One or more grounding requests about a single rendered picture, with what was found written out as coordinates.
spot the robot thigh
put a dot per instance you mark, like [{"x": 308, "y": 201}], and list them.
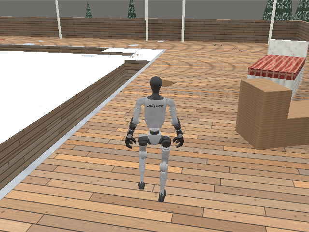
[
  {"x": 143, "y": 140},
  {"x": 165, "y": 149}
]

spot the robot left hand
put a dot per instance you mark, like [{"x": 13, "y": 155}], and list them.
[{"x": 128, "y": 140}]

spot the right robot forearm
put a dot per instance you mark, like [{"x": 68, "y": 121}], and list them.
[{"x": 178, "y": 129}]

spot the left robot thigh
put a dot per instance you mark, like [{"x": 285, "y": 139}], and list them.
[{"x": 143, "y": 140}]

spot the robot left upper arm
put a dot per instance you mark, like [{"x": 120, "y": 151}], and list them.
[{"x": 137, "y": 110}]

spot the robot right hand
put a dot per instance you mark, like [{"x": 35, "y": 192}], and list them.
[{"x": 181, "y": 140}]

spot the robot right upper arm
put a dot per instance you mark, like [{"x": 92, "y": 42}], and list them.
[{"x": 172, "y": 110}]

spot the left robot forearm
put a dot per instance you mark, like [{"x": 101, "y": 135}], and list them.
[{"x": 131, "y": 129}]

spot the right robot thigh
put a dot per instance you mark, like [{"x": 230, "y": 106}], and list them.
[{"x": 165, "y": 149}]

